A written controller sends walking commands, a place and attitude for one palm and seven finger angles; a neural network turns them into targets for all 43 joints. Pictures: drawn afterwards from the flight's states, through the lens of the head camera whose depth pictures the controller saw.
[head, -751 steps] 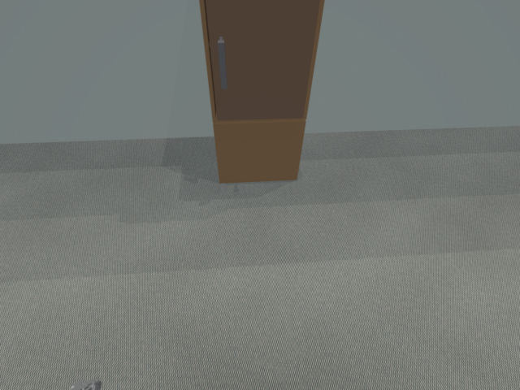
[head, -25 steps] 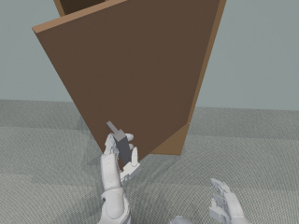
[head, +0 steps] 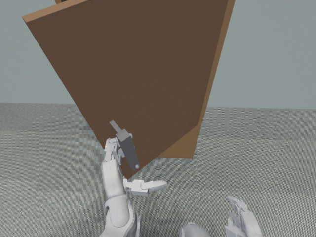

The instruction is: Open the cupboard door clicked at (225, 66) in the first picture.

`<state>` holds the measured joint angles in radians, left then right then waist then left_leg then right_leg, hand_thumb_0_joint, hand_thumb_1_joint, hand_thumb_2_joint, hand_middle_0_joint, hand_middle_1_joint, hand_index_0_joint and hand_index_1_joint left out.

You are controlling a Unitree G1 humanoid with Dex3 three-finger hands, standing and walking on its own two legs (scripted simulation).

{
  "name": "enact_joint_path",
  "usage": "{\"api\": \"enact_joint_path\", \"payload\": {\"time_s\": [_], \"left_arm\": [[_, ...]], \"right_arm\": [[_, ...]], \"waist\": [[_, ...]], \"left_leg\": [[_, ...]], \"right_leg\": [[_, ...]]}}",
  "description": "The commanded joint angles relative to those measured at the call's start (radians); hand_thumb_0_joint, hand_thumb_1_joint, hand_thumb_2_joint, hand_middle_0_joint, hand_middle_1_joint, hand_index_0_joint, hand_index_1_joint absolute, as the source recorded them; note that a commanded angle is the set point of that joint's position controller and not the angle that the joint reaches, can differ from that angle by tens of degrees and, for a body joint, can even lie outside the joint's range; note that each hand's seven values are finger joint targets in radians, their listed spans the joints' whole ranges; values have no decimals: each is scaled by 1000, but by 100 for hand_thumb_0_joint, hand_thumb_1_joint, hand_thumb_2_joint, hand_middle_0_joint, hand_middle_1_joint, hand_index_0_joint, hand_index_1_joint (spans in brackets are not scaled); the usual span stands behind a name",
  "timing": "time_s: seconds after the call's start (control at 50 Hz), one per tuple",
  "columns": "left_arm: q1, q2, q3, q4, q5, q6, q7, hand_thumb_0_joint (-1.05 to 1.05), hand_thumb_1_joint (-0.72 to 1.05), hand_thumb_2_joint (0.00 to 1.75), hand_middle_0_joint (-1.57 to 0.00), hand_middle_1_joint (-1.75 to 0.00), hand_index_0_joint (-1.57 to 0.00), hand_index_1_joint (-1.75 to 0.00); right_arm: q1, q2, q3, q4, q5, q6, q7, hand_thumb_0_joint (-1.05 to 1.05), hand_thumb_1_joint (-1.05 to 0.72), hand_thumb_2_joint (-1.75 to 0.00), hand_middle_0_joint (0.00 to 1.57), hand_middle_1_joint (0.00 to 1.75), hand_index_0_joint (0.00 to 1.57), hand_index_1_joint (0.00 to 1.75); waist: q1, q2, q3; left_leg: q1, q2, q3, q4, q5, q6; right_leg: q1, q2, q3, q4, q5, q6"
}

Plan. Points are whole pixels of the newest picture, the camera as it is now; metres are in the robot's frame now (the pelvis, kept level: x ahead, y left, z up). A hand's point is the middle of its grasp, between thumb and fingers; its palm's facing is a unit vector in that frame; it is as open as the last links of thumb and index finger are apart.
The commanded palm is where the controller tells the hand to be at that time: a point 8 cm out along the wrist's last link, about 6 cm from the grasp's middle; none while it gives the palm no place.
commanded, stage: open thumb and fingers to let go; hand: left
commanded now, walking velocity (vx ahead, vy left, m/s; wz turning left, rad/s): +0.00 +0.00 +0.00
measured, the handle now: (125, 147) +0.33 +0.10 +0.04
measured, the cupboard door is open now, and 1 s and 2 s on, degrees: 43 43 43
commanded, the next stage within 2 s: slide the hand sideways off the handle in 0.22 s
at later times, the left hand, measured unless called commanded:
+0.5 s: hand (133, 178) +0.26 +0.07 +0.03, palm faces -0.12 -0.99 -0.01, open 16.1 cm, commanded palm +0.24 +0.10 +0.03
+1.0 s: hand (120, 192) +0.22 +0.09 +0.04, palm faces -0.06 -1.00 +0.04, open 16.3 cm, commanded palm +0.19 +0.14 +0.03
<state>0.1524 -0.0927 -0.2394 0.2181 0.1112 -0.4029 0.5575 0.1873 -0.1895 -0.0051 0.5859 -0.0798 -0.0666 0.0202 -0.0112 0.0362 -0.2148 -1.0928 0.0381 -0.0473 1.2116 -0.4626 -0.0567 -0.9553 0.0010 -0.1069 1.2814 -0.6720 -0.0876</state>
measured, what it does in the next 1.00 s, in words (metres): stands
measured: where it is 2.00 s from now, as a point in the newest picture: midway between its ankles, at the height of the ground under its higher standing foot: outside the picture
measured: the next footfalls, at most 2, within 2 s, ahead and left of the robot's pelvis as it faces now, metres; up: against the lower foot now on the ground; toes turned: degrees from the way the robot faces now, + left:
none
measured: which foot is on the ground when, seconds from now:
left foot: down 0.00-1.00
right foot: down 0.00-1.00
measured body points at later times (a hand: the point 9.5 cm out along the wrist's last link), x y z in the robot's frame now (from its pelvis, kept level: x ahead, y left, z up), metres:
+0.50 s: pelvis -0.01 +0.03 -0.01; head +0.07 +0.02 +0.44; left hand +0.26 +0.12 +0.03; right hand +0.17 -0.20 -0.10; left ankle +0.06 +0.16 -0.63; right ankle -0.03 -0.06 -0.63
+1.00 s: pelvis +0.00 +0.05 -0.01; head +0.07 +0.04 +0.43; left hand +0.22 +0.15 +0.04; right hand +0.19 -0.16 -0.09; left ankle +0.06 +0.16 -0.63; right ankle -0.03 -0.06 -0.63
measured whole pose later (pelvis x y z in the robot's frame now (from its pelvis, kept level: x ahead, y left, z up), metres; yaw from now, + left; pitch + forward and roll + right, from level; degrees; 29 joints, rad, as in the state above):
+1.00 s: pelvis +0.00 +0.05 -0.01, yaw -2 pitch +19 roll -1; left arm 0.41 0.02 -0.31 -0.05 0.05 -0.44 0.18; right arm 0.22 -0.18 0.03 0.39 -0.02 0.04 0.04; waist 0.00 0.03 -0.20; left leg -1.13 0.03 0.00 1.30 -0.51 0.00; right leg -0.98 -0.01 -0.06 1.31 -0.68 -0.02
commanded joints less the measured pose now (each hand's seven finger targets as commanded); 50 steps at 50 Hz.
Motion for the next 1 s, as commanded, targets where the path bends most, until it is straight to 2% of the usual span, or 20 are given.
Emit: {"api": "enact_joint_path", "payload": {"time_s": [0.0,0.08,0.14,0.18,0.3,0.32,0.34,0.36,0.38,0.42,0.46,0.5,0.54,0.58,0.6,0.66,0.74,0.8,0.9,0.98], "left_arm": [[-176,-108,-7,-205,3,-52,17,0,-50,30,-22,-75,-22,-75],[-185,-130,-15,-187,11,-43,28,0,-50,30,-19,-55,-19,-55],[-236,-129,-14,-178,11,-39,37,0,-50,30,-17,-40,-17,-40],[-228,-142,-19,-180,14,-34,42,0,-50,30,-15,-30,-15,-30],[-236,-163,-26,-157,11,-12,46,0,-50,30,-15,-30,-15,-30],[-239,-17,-241,-200,120,-65,-164,0,-50,30,-15,-30,-15,-30],[-256,39,-167,-263,70,-120,-273,0,-50,30,-15,-30,-15,-30],[-258,60,-174,-314,44,-153,-358,0,-50,30,-15,-30,-15,-30],[-228,60,-178,-331,8,-172,-431,0,-50,30,-15,-30,-15,-30],[-142,18,-163,-330,-86,-170,-498,0,-50,30,-15,-30,-15,-30],[-130,-22,-156,-344,-143,-143,-492,0,-50,30,-15,-30,-15,-30],[-72,-28,-138,-340,-143,-120,-448,0,-50,30,-15,-30,-15,-30],[-31,-10,-128,-347,-108,-105,-399,0,-50,30,-15,-30,-15,-30],[-2,21,-116,-372,-53,-104,-356,0,-50,30,-15,-30,-15,-30],[15,24,-119,-357,-30,-100,-341,0,-50,30,-15,-30,-15,-30],[46,53,-108,-388,2,-99,-321,0,-50,30,-15,-30,-15,-30],[107,48,-106,-405,-16,-86,-330,0,-50,30,-15,-30,-15,-30],[115,51,-100,-422,-30,-85,-339,0,-50,30,-15,-30,-15,-30],[209,69,-91,-474,-57,-110,-370,0,-50,30,-15,-30,-15,-30],[288,94,-84,-506,-64,-133,-412,0,-50,30,-15,-30,-15,-30]], "right_arm": [[-63,-73,-22,-154,2,-51,-13,0,-90,-90,20,30,20,30],[-72,-72,-21,-155,4,-47,-12,0,-90,-90,20,30,20,30],[-76,-72,-19,-149,3,-45,-12,0,-90,-90,20,30,20,30],[-79,-71,-20,-153,2,-41,-10,0,-90,-90,20,30,20,30],[-87,-68,-15,-155,4,-35,-5,0,-90,-90,20,30,20,30],[-14,-119,-21,-155,15,-23,8,0,-90,-90,20,30,20,30],[-25,-105,-34,-179,19,-14,10,0,-90,-90,20,30,20,30],[-26,-113,-38,-196,24,-8,11,0,-90,-90,20,30,20,30],[-25,-110,-38,-214,35,-7,13,0,-90,-90,20,30,20,30],[-30,-107,-36,-251,54,-7,9,0,-90,-90,20,30,20,30],[-31,-108,-31,-276,65,-5,8,0,-90,-90,20,30,20,30],[-26,-111,-35,-292,66,3,9,0,-90,-90,20,30,20,30],[-22,-113,-35,-308,61,15,13,0,-90,-90,20,30,20,30],[-23,-113,-37,-318,55,25,16,0,-90,-90,20,30,20,30],[-20,-113,-35,-321,53,32,18,0,-90,-90,20,30,20,30],[-19,-114,-34,-333,50,43,18,0,-90,-90,20,30,20,30],[-31,-106,-24,-349,56,56,16,0,-90,-90,20,30,20,30],[-29,-106,-21,-351,57,59,12,0,-90,-90,20,30,20,30],[-25,-106,-21,-359,57,51,10,0,-90,-90,20,30,20,30],[-24,-106,-21,-366,58,46,12,0,-90,-90,20,30,20,30]], "waist": [[-24,-137,-250],[-16,-113,-252],[-26,-124,-241],[-13,-86,-265],[-21,-112,-235],[-127,-150,-172],[-76,-104,-238],[-74,-35,-291],[-67,-20,-311],[-57,-46,-279],[-47,-42,-255],[-40,-79,-245],[-37,-99,-238],[-24,-87,-263],[-28,-97,-236],[-17,-82,-243],[-4,-68,-224],[-9,-71,-216],[-11,-78,-215],[-6,-53,-212]], "left_leg": [[223,-53,12,-52,128,67],[253,-52,14,-66,130,69],[255,-52,14,-64,119,69],[276,-51,16,-71,140,69],[286,-50,13,-81,135,69],[248,-52,18,-47,128,88],[239,-53,15,-38,151,89],[274,-54,17,-30,187,93],[291,-55,17,-27,184,94],[309,-49,14,-42,151,93],[325,-45,6,-63,127,90],[326,-40,0,-72,120,87],[308,-40,2,-72,119,87],[304,-39,0,-64,131,85],[293,-38,-1,-67,122,84],[293,-37,-4,-72,121,81],[294,-40,7,-90,89,77],[296,-38,1,-92,86,76],[290,-39,1,-80,116,78],[280,-40,1,-68,148,78]], "right_leg": [[137,-41,157,-300,469,102],[110,-26,122,-290,419,88],[98,-24,123,-299,396,90],[93,-15,101,-279,396,79],[75,-5,80,-283,369,76],[29,-21,114,-266,444,88],[81,-31,133,-247,494,79],[85,-28,131,-215,524,66],[75,-30,132,-213,515,66],[55,-16,116,-229,433,62],[29,-3,88,-231,339,52],[9,3,69,-224,310,55],[6,4,69,-219,304,57],[-9,5,67,-191,302,53],[-17,5,64,-190,293,52],[-14,10,62,-178,283,47],[-1,11,63,-198,260,47],[-5,14,57,-192,256,48],[5,18,56,-185,293,51],[5,19,57,-163,330,49]]}}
